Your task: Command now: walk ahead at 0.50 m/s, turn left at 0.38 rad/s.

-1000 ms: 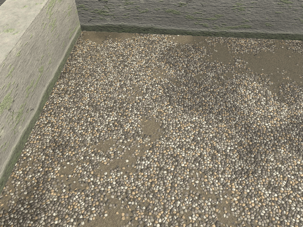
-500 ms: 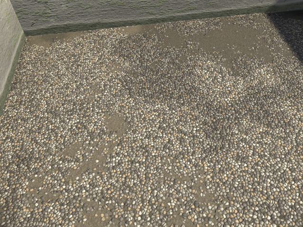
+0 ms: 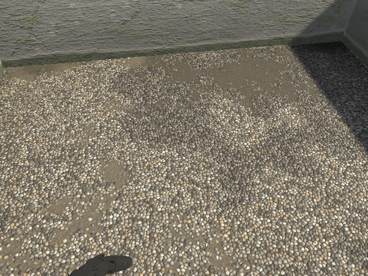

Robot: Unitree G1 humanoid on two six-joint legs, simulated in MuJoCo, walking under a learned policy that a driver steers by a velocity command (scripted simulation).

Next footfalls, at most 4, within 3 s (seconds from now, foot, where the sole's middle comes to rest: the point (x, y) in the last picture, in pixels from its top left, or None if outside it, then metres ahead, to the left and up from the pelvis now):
none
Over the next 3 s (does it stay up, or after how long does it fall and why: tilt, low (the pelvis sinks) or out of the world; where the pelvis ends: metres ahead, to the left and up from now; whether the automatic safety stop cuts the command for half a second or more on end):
stays up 0.02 -0.01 0.00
